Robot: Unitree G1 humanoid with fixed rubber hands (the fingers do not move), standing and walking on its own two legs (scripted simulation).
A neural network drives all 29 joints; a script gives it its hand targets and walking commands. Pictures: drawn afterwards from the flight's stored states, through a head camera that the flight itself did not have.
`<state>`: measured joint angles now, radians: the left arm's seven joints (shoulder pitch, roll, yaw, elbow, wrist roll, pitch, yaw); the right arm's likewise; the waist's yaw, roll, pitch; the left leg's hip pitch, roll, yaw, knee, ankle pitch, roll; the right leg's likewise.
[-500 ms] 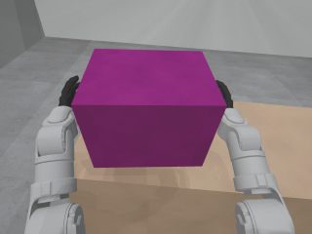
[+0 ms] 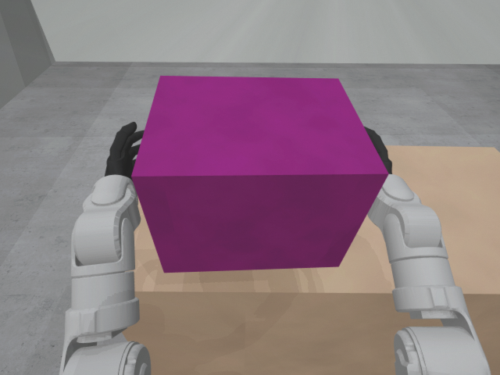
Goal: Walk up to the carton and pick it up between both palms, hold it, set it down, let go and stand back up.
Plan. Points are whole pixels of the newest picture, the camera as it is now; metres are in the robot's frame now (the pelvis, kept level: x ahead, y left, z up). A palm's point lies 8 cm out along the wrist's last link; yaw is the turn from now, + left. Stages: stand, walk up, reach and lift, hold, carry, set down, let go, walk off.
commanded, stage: hold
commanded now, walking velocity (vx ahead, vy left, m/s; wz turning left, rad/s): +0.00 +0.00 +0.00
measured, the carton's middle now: (252, 174) +0.37 -0.02 +0.16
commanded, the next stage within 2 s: none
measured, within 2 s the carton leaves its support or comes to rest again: neither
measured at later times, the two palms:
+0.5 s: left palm (95, 186) +0.32 +0.21 +0.19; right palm (354, 172) +0.35 -0.17 +0.19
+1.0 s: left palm (126, 169) +0.35 +0.17 +0.19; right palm (372, 169) +0.36 -0.21 +0.18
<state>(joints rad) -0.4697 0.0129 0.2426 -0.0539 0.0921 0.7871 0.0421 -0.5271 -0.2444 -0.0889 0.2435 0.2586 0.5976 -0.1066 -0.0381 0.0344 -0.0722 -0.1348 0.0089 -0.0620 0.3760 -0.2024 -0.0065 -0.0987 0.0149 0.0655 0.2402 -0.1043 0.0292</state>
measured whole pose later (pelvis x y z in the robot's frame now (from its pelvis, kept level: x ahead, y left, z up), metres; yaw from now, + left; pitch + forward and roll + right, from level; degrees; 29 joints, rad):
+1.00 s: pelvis +0.01 -0.01 +0.00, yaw +1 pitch +0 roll -1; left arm -0.53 0.03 0.26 0.11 0.07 0.73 0.04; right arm -0.57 -0.26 -0.07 0.35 0.26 0.57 -0.12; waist -0.03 0.03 -0.13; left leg -0.16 0.01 -0.06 0.36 -0.20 -0.01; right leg -0.13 0.01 0.06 0.26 -0.12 0.02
